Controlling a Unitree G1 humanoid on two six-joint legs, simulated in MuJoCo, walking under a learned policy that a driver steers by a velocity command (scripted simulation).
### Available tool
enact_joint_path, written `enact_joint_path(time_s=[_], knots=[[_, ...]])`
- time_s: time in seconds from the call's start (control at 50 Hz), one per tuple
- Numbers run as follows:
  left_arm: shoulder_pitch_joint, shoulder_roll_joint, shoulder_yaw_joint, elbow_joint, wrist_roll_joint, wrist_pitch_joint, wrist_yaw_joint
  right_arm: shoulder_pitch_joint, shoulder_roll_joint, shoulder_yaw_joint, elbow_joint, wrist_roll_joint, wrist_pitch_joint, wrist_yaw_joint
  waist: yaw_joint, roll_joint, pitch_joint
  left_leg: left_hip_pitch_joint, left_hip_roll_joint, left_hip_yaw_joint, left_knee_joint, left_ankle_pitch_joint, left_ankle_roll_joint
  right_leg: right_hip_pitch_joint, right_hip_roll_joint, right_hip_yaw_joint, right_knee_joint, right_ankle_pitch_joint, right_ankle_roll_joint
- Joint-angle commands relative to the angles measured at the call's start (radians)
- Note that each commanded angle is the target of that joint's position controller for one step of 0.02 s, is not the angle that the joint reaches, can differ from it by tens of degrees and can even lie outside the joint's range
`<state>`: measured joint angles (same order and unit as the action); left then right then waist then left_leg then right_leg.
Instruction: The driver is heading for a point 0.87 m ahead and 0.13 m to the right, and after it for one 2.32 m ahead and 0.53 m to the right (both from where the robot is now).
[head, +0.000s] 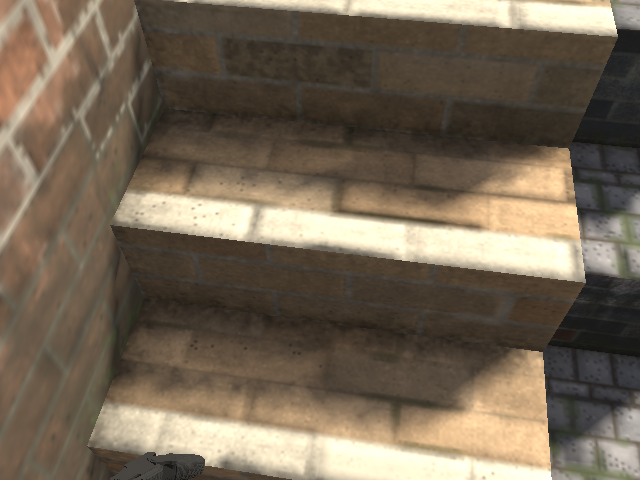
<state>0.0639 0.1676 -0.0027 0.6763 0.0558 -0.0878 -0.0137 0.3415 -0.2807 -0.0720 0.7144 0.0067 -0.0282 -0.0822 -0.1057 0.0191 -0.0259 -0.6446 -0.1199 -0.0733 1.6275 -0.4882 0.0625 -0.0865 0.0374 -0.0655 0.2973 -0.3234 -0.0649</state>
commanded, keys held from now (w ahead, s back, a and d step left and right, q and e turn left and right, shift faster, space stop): w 0.30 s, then w+e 0.70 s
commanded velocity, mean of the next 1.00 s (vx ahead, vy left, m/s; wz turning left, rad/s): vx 0.49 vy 0.00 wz -0.27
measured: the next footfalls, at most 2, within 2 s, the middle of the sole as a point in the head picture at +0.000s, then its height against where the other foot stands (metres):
left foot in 0.22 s outside the picture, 0.20 m higher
right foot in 0.66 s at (370, 421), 0.20 m higher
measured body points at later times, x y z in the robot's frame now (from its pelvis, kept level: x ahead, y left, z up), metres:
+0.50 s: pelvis +0.23 +0.03 +0.19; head +0.24 +0.04 +0.64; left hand +0.44 +0.19 +0.10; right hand +0.23 -0.22 +0.06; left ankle +0.18 +0.11 -0.54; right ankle +0.28 -0.12 -0.16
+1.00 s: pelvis +0.48 +0.02 +0.41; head +0.52 +0.01 +0.85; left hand +0.51 +0.27 +0.26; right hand +0.73 -0.19 +0.39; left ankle +0.59 +0.10 -0.05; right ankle +0.37 -0.07 -0.34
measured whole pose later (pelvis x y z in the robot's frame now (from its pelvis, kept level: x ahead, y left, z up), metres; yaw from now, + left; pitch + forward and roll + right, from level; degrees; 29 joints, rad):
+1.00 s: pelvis +0.48 +0.02 +0.41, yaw -15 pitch +3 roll +2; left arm 0.38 0.23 0.05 0.95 0.03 -0.04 -0.02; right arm -0.07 -0.07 0.07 0.46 0.02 -0.07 -0.08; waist 0.07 -0.05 0.03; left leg -1.24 0.00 0.06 1.96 -0.48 0.05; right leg -0.11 0.00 0.08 0.36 -0.24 -0.09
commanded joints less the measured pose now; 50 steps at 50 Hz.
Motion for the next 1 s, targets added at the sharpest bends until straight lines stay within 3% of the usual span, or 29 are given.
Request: enact_joint_path(time_s=[0.02,0.08,0.14,0.16,0.18,0.2,0.22,0.24,0.26,0.28,0.34,0.38,0.44,0.48,0.5,0.54,0.6,0.64,0.68,0.7,0.72,0.74,0.76,0.8,0.84,0.9,0.94,0.98,1.0], knots=[[0.330,0.214,0.080,0.121,0.008,-0.009,0.021,-0.206,0.036,0.023,-0.190,-0.028,-0.013,-0.014,0.077,0.086,-0.161,-0.740,0.002,-0.045,0.702,-0.127,0.022,0.613,-0.406,0.095,0.138,1.069,-0.131],[0.319,0.157,0.066,0.191,-0.020,-0.059,-0.002,-0.405,0.053,0.046,-0.257,-0.040,-0.010,0.016,0.084,-0.045,0.049,-0.632,-0.036,0.095,0.519,-0.106,0.043,0.205,-0.275,-0.063,-0.054,1.060,-0.023],[0.317,0.177,0.074,0.261,-0.049,-0.050,-0.022,-0.477,0.060,0.069,-0.344,-0.028,0.037,-0.015,0.006,-0.211,0.134,-0.546,0.063,0.186,0.250,-0.143,0.063,0.018,-0.240,-0.123,-0.249,1.215,-0.044],[0.168,0.215,0.078,0.212,-0.096,-0.052,-0.009,-0.320,0.025,0.076,-0.303,-0.008,0.055,-0.015,-0.123,-0.213,0.039,-0.058,0.054,0.287,-0.123,-0.099,0.092,-0.217,-0.181,-0.200,-0.254,1.667,-0.060],[0.235,0.303,0.104,0.213,-0.148,-0.055,0.014,-0.168,0.014,0.059,-0.219,0.023,0.078,-0.022,-0.143,-0.190,-0.162,0.326,-0.027,0.297,-0.167,0.044,0.088,-0.274,-0.204,-0.120,-0.155,2.034,-0.102],[0.248,0.369,0.108,0.204,-0.146,-0.074,0.009,0.054,-0.023,0.028,-0.162,0.016,0.081,-0.021,-0.194,-0.276,-0.281,0.430,-0.040,0.240,-0.251,-0.041,0.091,-0.126,-0.322,-0.067,0.091,2.309,-0.123],[0.239,0.361,0.118,0.214,-0.152,-0.076,-0.008,0.253,-0.092,-0.007,-0.059,-0.047,0.083,-0.024,-0.267,-0.215,-0.344,0.537,-0.013,0.067,-0.398,-0.122,0.133,-0.133,-0.330,-0.011,0.430,2.303,-0.114],[0.228,0.333,0.120,0.186,-0.128,-0.071,-0.059,0.287,-0.214,-0.038,-0.037,-0.071,0.077,-0.035,-0.233,0.019,-0.342,0.466,0.131,-0.342,-0.854,-0.211,0.227,-0.172,-0.108,0.007,0.857,1.754,-0.066],[0.127,0.231,0.094,0.132,-0.064,-0.055,-0.107,0.174,-0.235,-0.035,-0.031,-0.062,0.065,-0.053,-0.132,0.194,-0.339,0.434,0.269,-0.825,-1.307,-0.337,0.317,-0.359,0.156,0.124,1.362,0.346,-0.023],[0.086,0.130,0.073,0.037,-0.001,-0.052,-0.099,-0.021,-0.219,-0.035,-0.060,-0.039,0.036,-0.054,-0.052,0.092,-0.210,0.284,0.303,-0.952,-1.354,-0.350,0.294,-0.539,0.168,0.300,1.758,0.287,-0.008],[0.073,-0.071,-0.001,-0.054,0.047,-0.021,-0.036,-0.128,-0.016,0.035,0.069,-0.017,-0.065,-0.014,0.159,-0.139,0.170,0.055,0.332,-0.493,-1.168,0.008,0.203,-0.922,0.140,0.309,1.961,0.226,-0.040],[0.193,-0.035,-0.001,-0.020,0.024,0.049,0.005,-0.119,0.029,0.056,0.108,-0.008,-0.106,0.016,0.211,-0.035,0.149,0.128,0.329,-0.195,-1.213,0.266,0.154,-0.965,0.098,0.268,1.937,0.108,-0.043],[0.029,-0.060,0.000,-0.069,-0.015,0.110,0.051,0.066,0.049,0.065,0.225,0.000,-0.141,0.028,0.150,0.092,0.146,0.321,0.351,-0.055,-1.348,0.216,0.128,-1.321,0.081,0.192,2.328,-0.053,-0.106],[-0.135,-0.109,-0.039,-0.168,-0.022,0.118,0.041,0.100,0.060,0.079,0.248,0.011,-0.133,0.045,0.162,0.022,0.223,0.258,0.290,0.117,-1.410,0.134,0.025,-1.368,0.031,0.155,2.046,-0.073,-0.122],[-0.233,-0.089,-0.044,-0.223,-0.027,0.126,0.039,0.046,0.036,0.081,0.211,0.010,-0.112,0.016,0.165,-0.052,0.261,0.129,0.260,0.184,-1.509,0.233,0.001,-1.242,0.024,0.071,1.758,-0.054,-0.101],[-0.191,-0.064,-0.047,-0.207,-0.060,0.141,0.002,0.054,-0.012,0.076,0.191,0.034,-0.093,-0.037,0.172,0.071,0.109,0.151,0.287,0.262,-1.652,0.730,0.053,-0.857,-0.038,-0.114,1.518,0.065,-0.109],[0.011,-0.053,-0.050,-0.084,-0.040,0.151,-0.009,0.042,-0.127,0.045,0.119,0.109,-0.108,-0.061,0.212,0.118,-0.209,0.469,0.339,0.289,-1.445,1.837,0.078,-0.464,0.019,-0.179,1.145,0.010,-0.149],[0.007,0.018,-0.034,-0.079,-0.026,0.142,-0.032,0.112,-0.168,0.025,0.108,0.106,-0.104,-0.042,0.209,0.116,-0.353,0.735,0.373,0.219,-1.042,2.216,0.072,-0.449,0.115,-0.153,0.869,-0.198,-0.159],[0.157,0.148,0.028,-0.035,-0.015,0.128,-0.020,-0.035,-0.190,-0.005,0.021,0.065,-0.126,0.031,0.281,0.190,-0.438,0.626,0.339,0.149,-0.473,1.682,0.061,-0.147,0.108,0.082,0.414,-0.205,-0.193],[0.202,0.297,0.083,-0.001,0.018,0.138,0.022,-0.209,-0.065,0.017,-0.127,0.010,-0.145,0.063,0.317,-0.216,-0.395,-0.154,0.033,0.144,0.256,0.364,-0.061,0.154,-0.234,0.800,0.278,0.294,-0.481],[0.273,0.311,0.120,-0.019,0.038,0.123,0.037,-0.343,0.047,0.041,-0.174,-0.063,-0.166,0.038,0.377,0.070,-0.439,-0.378,-0.015,-0.154,0.803,0.195,-0.011,0.205,-0.350,1.030,0.124,0.493,-0.507],[0.270,0.316,0.124,0.055,0.028,0.097,0.035,-0.403,0.141,0.074,-0.248,-0.057,-0.161,0.020,0.296,0.058,-0.302,-0.499,0.021,-0.216,0.892,0.212,0.021,0.104,-0.323,0.949,0.127,0.223,-0.427],[0.215,0.232,0.101,0.117,0.016,0.077,0.023,-0.331,0.187,0.101,-0.255,-0.053,-0.146,0.012,0.154,0.068,-0.061,-0.558,0.084,-0.162,0.830,0.216,0.032,-0.096,-0.287,0.744,0.114,0.058,-0.307],[0.140,0.102,0.067,0.155,0.005,0.067,0.021,-0.182,0.128,0.089,-0.190,-0.047,-0.094,-0.008,0.030,0.073,0.118,-0.500,0.134,-0.106,0.723,0.202,0.030,-0.339,-0.189,0.462,0.078,0.074,-0.175],[0.137,0.082,0.050,0.179,-0.020,0.029,-0.005,-0.248,0.103,0.086,-0.219,-0.010,-0.048,-0.012,0.014,0.086,0.228,-0.463,0.145,-0.001,0.500,0.131,0.025,-0.511,-0.132,0.279,-0.005,0.150,-0.116],[0.293,0.189,0.069,0.240,-0.011,-0.017,-0.014,-0.380,0.187,0.107,-0.270,0.013,-0.035,-0.035,0.088,-0.054,0.190,-0.677,0.138,0.069,0.795,-0.024,0.037,-0.308,-0.196,0.313,-0.060,0.336,-0.177],[0.281,0.204,0.086,0.215,-0.027,-0.007,0.003,-0.384,0.100,0.086,-0.272,0.022,-0.030,-0.019,0.146,-0.144,0.013,-0.537,0.075,0.200,0.756,-0.124,-0.013,-0.179,-0.164,0.231,-0.083,0.614,-0.213],[0.167,0.182,0.078,0.173,-0.040,0.043,0.013,-0.306,0.138,0.131,-0.293,0.006,-0.051,0.020,0.051,-0.079,-0.038,-0.069,0.113,0.198,-0.031,-0.037,-0.022,-0.339,-0.007,0.083,-0.021,0.760,-0.110],[0.125,0.213,0.099,0.149,-0.043,0.060,0.016,-0.258,0.139,0.130,-0.279,0.028,-0.042,0.009,0.033,-0.085,-0.087,0.249,0.100,0.201,-0.308,0.190,-0.044,-0.487,-0.051,0.177,-0.053,0.748,-0.102]])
